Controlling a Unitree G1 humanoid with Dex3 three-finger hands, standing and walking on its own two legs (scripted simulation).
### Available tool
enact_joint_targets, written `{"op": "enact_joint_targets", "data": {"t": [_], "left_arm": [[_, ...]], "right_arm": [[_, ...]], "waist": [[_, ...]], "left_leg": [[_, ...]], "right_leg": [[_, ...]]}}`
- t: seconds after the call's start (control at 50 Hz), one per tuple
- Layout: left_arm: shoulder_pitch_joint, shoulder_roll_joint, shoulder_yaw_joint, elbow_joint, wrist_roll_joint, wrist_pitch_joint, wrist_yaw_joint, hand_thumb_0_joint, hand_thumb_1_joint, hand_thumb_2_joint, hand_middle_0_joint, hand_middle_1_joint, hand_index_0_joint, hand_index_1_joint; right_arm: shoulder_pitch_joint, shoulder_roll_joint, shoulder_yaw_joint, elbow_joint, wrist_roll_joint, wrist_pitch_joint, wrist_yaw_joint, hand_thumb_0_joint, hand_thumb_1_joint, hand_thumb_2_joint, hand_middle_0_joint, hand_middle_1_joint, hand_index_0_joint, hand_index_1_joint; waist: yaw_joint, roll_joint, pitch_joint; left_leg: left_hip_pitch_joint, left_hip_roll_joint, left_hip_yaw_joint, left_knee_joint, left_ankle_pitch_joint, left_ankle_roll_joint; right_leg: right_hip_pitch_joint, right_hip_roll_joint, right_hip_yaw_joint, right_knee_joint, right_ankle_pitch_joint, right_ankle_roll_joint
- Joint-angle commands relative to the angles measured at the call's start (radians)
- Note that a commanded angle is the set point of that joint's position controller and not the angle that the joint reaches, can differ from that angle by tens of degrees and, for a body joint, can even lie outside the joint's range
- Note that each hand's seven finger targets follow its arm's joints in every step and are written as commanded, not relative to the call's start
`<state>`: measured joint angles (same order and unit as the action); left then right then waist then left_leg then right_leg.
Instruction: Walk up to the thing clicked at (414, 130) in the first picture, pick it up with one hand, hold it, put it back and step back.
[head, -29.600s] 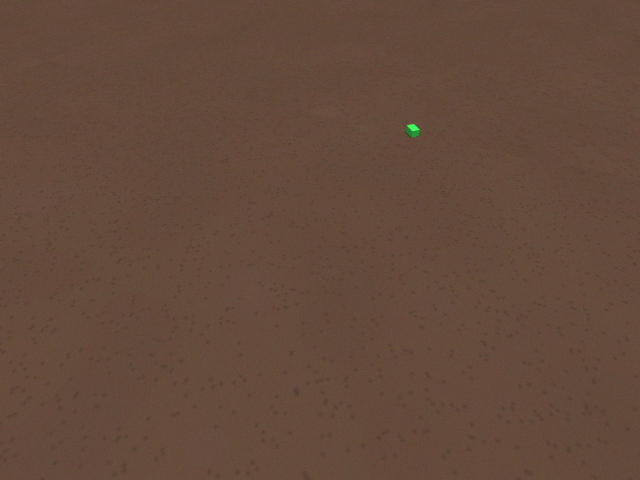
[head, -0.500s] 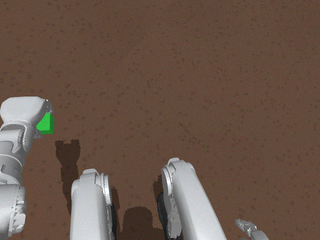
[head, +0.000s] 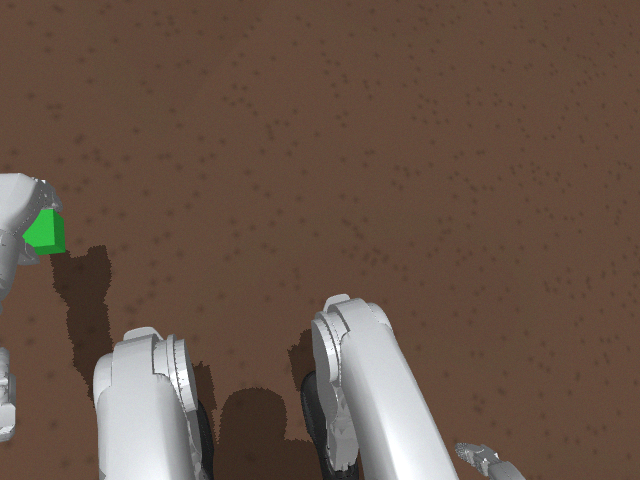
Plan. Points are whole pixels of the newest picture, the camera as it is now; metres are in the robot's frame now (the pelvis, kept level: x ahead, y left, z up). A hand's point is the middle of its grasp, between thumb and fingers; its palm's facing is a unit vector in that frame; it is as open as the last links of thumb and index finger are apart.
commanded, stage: crouch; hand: left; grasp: from above
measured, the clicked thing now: (28, 234) +0.46 +0.30 -0.21
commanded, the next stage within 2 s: lower in 0.34 s
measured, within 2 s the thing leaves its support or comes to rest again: rests again in 1.56 s
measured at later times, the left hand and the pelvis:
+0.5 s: hand (25, 236) +0.46 +0.31 -0.21, palm faces -0.46 -0.04 -0.89, open 7.5 cm; pelvis +0.00 +0.00 -0.03, yaw -2 degrees
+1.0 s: hand (45, 243) +0.46 +0.30 -0.26, palm faces -0.46 -0.06 -0.89, open 7.5 cm; pelvis +0.00 +0.00 -0.06, yaw -4 degrees
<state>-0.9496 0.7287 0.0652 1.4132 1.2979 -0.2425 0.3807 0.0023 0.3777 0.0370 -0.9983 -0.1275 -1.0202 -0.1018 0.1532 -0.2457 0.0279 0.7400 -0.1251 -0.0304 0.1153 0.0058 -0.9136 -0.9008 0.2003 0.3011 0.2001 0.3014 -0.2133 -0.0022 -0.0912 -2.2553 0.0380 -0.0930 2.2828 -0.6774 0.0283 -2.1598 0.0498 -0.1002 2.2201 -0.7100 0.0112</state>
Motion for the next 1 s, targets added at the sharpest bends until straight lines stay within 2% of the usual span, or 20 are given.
{"op": "enact_joint_targets", "data": {"t": [0.0, 0.02, 0.08, 0.14, 0.2, 0.24, 0.38, 0.42, 0.46, 0.52, 0.54, 0.56, 0.62, 0.64, 0.68, 0.7, 0.74, 0.84, 0.92, 0.98], "left_arm": [[-0.347, 0.261, 0.032, -0.144, -0.024, -0.007, 0.038, 0.0, 0.969, 0.222, -1.269, -0.203, -1.303, -0.169], [-0.324, 0.261, 0.035, -0.113, -0.021, -0.002, 0.039, 0.0, 0.961, 0.238, -1.266, -0.21, -1.298, -0.178], [-0.356, 0.298, 0.041, -0.133, -0.021, -0.013, 0.042, 0.0, 0.956, 0.198, -1.264, -0.189, -1.298, -0.155], [-0.333, 0.287, 0.037, -0.093, -0.018, -0.011, 0.039, 0.0, 0.962, 0.22, -1.272, -0.198, -1.303, -0.167], [-0.354, 0.32, 0.052, -0.113, -0.015, -0.015, 0.044, 0.0, 0.96, 0.201, -1.269, -0.184, -1.3, -0.153], [-0.323, 0.299, 0.035, -0.084, -0.017, -0.015, 0.04, 0.0, 0.965, 0.231, -1.279, -0.207, -1.308, -0.178], [-0.341, 0.352, 0.053, -0.1, -0.019, -0.029, 0.039, 0.0, 0.977, 0.184, -1.276, -0.197, -1.312, -0.161], [-0.318, 0.328, 0.04, -0.076, -0.016, -0.028, 0.036, 0.0, 0.976, 0.203, -1.274, -0.211, -1.308, -0.176], [-0.324, 0.337, 0.039, -0.072, -0.017, -0.029, 0.034, 0.0, 0.95, 0.247, -1.287, -0.184, -1.306, -0.166], [-0.314, 0.316, 0.019, -0.035, -0.018, -0.034, 0.037, 0.0, 0.934, 0.23, -1.271, -0.192, -1.294, -0.169], [-0.337, 0.341, 0.033, -0.044, -0.015, -0.039, 0.042, 0.0, 0.938, 0.231, -1.274, -0.183, -1.295, -0.162], [-0.322, 0.342, 0.032, -0.025, -0.015, -0.041, 0.044, 0.0, 0.937, 0.214, -1.27, -0.178, -1.294, -0.154], [-0.327, 0.346, 0.03, -0.014, -0.01, -0.056, 0.053, 0.0, 0.955, 0.211, -1.27, -0.203, -1.3, -0.173], [-0.353, 0.379, 0.049, -0.044, -0.007, -0.067, 0.062, 0.0, 0.962, 0.207, -1.277, -0.2, -1.306, -0.169], [-0.347, 0.382, 0.051, -0.041, 0.007, -0.073, 0.075, 0.0, 0.98, 0.219, -1.288, -0.215, -1.319, -0.184], [-0.363, 0.405, 0.077, -0.057, 0.008, -0.079, 0.087, 0.0, 0.98, 0.24, -1.292, -0.215, -1.319, -0.188], [-0.342, 0.395, 0.077, -0.017, 0.016, -0.081, 0.103, 0.0, 1.028, 0.235, -1.307, -0.25, -1.344, -0.212], [-0.333, 0.427, 0.089, 0.019, 0.04, -0.07, 0.141, 0.0, 1.015, 0.29, -1.307, -0.26, -1.334, -0.232], [-0.318, 0.434, 0.094, 0.041, 0.032, -0.055, 0.16, 0.0, 0.981, 0.244, -1.26, -0.235, -1.296, -0.198], [-0.316, 0.43, 0.076, 0.076, 0.027, -0.045, 0.157, 0.0, 0.952, 0.244, -1.231, -0.249, -1.269, -0.209]], "right_arm": [[0.196, -0.246, -0.07, -0.018, -0.001, -0.009, -0.009, 0.0, -0.906, -0.902, 0.2, 0.3, 0.2, 0.3], [0.201, -0.248, -0.065, -0.022, -0.004, -0.011, -0.008, 0.0, -0.908, -0.902, 0.2, 0.3, 0.2, 0.3], [0.192, -0.247, -0.056, -0.017, -0.006, -0.009, -0.009, 0.0, -0.907, -0.902, 0.2, 0.3, 0.2, 0.3], [0.199, -0.255, -0.044, -0.018, -0.01, -0.011, -0.008, 0.0, -0.908, -0.902, 0.2, 0.3, 0.2, 0.3], [0.196, -0.262, -0.038, -0.016, -0.012, -0.01, -0.01, 0.0, -0.908, -0.902, 0.2, 0.3, 0.199, 0.3], [0.198, -0.258, -0.028, -0.017, -0.015, -0.01, -0.005, 0.0, -0.912, -0.904, 0.2, 0.3, 0.199, 0.3], [0.187, -0.265, -0.016, -0.025, -0.019, -0.005, -0.004, 0.0, -0.911, -0.903, 0.2, 0.3, 0.199, 0.3], [0.189, -0.268, -0.015, -0.021, -0.019, -0.004, -0.003, 0.0, -0.91, -0.903, 0.2, 0.3, 0.199, 0.3], [0.183, -0.272, -0.013, -0.019, -0.019, -0.005, -0.002, 0.0, -0.906, -0.9, 0.2, 0.3, 0.2, 0.3], [0.172, -0.273, -0.002, -0.021, -0.023, -0.005, -0.001, 0.0, -0.907, -0.9, 0.2, 0.3, 0.2, 0.3], [0.177, -0.278, 0.002, -0.02, -0.026, -0.007, 0.0, 0.0, -0.905, -0.899, 0.2, 0.3, 0.2, 0.3], [0.174, -0.279, 0.005, -0.022, -0.027, -0.006, 0.0, 0.0, -0.906, -0.9, 0.2, 0.3, 0.2, 0.3], [0.171, -0.281, 0.012, -0.023, -0.033, -0.013, 0.002, 0.0, -0.906, -0.899, 0.2, 0.3, 0.2, 0.3], [0.168, -0.285, 0.015, -0.023, -0.036, -0.013, 0.002, 0.0, -0.905, -0.899, 0.2, 0.3, 0.2, 0.3], [0.17, -0.284, 0.02, -0.023, -0.043, -0.017, 0.004, 0.0, -0.906, -0.899, 0.2, 0.3, 0.199, 0.3], [0.174, -0.29, 0.021, -0.022, -0.044, -0.017, 0.004, 0.0, -0.906, -0.899, 0.2, 0.3, 0.199, 0.3], [0.168, -0.295, 0.025, -0.02, -0.051, -0.021, 0.007, 0.0, -0.906, -0.899, 0.2, 0.3, 0.2, 0.3], [0.165, -0.297, 0.038, -0.017, -0.063, -0.031, 0.015, 0.0, -0.906, -0.899, 0.2, 0.3, 0.2, 0.3], [0.161, -0.299, 0.049, -0.023, -0.07, -0.038, 0.017, 0.0, -0.893, -0.894, 0.201, 0.3, 0.2, 0.3], [0.158, -0.304, 0.054, -0.023, -0.071, -0.047, 0.02, 0.0, -0.893, -0.893, 0.2, 0.3, 0.2, 0.3]], "waist": [[0.008, 0.29, -0.687], [-0.004, 0.281, -0.664], [0.004, 0.291, -0.674], [-0.011, 0.28, -0.642], [-0.007, 0.291, -0.669], [-0.015, 0.281, -0.641], [-0.012, 0.297, -0.648], [-0.019, 0.287, -0.628], [-0.022, 0.296, -0.608], [-0.034, 0.276, -0.562], [-0.043, 0.288, -0.565], [-0.036, 0.279, -0.575], [-0.047, 0.292, -0.553], [-0.044, 0.308, -0.577], [-0.048, 0.329, -0.577], [-0.041, 0.347, -0.6], [-0.053, 0.35, -0.592], [-0.058, 0.357, -0.564], [-0.056, 0.344, -0.572], [-0.079, 0.327, -0.533]], "left_leg": [[0.581, -0.021, 0.015, -0.218, 0.185, -0.002], [0.568, -0.022, 0.01, -0.217, 0.176, -0.003], [0.526, -0.022, 0.023, -0.189, 0.162, 0.0], [0.52, -0.022, 0.017, -0.18, 0.156, -0.001], [0.514, -0.019, 0.018, -0.154, 0.175, 0.0], [0.502, -0.02, 0.023, -0.138, 0.195, 0.004], [0.458, -0.019, 0.024, -0.116, 0.181, 0.003], [0.469, -0.017, 0.016, -0.115, 0.185, 0.001], [0.47, -0.016, 0.009, -0.114, 0.18, -0.001], [0.448, -0.014, 0.003, -0.104, 0.162, 0.001], [0.443, -0.015, 0.004, -0.096, 0.172, 0.001], [0.437, -0.015, 0.0, -0.092, 0.176, 0.001], [0.443, -0.013, -0.005, -0.081, 0.167, -0.002], [0.44, -0.013, -0.005, -0.077, 0.17, -0.002], [0.46, -0.013, -0.004, -0.068, 0.181, -0.004], [0.476, -0.012, -0.004, -0.061, 0.202, -0.007], [0.487, -0.01, -0.017, -0.057, 0.216, -0.01], [0.447, -0.007, -0.007, -0.032, 0.208, -0.004], [0.421, -0.005, -0.009, -0.024, 0.203, -0.001], [0.392, -0.003, -0.016, -0.016, 0.186, 0.001]], "right_leg": [[0.254, 0.021, -0.042, -0.206, 0.238, -0.054], [0.249, 0.017, -0.047, -0.201, 0.229, -0.051], [0.262, 0.025, -0.044, -0.193, 0.225, -0.052], [0.242, 0.023, -0.052, -0.183, 0.219, -0.05], [0.247, 0.024, -0.055, -0.166, 0.24, -0.049], [0.256, 0.028, -0.056, -0.165, 0.256, -0.045], [0.273, 0.032, -0.063, -0.147, 0.249, -0.044], [0.249, 0.032, -0.07, -0.136, 0.251, -0.045], [0.224, 0.032, -0.073, -0.129, 0.247, -0.047], [0.203, 0.036, -0.079, -0.126, 0.235, -0.047], [0.214, 0.033, -0.081, -0.12, 0.243, -0.045], [0.215, 0.036, -0.083, -0.115, 0.247, -0.045], [0.196, 0.037, -0.089, -0.104, 0.237, -0.047], [0.21, 0.039, -0.091, -0.101, 0.24, -0.046], [0.211, 0.04, -0.093, -0.092, 0.247, -0.045], [0.213, 0.038, -0.096, -0.083, 0.262, -0.045], [0.188, 0.04, -0.108, -0.063, 0.269, -0.047], [0.203, 0.047, -0.105, -0.065, 0.278, -0.043], [0.227, 0.052, -0.108, -0.066, 0.282, -0.038], [0.221, 0.056, -0.111, -0.064, 0.274, -0.037]]}}
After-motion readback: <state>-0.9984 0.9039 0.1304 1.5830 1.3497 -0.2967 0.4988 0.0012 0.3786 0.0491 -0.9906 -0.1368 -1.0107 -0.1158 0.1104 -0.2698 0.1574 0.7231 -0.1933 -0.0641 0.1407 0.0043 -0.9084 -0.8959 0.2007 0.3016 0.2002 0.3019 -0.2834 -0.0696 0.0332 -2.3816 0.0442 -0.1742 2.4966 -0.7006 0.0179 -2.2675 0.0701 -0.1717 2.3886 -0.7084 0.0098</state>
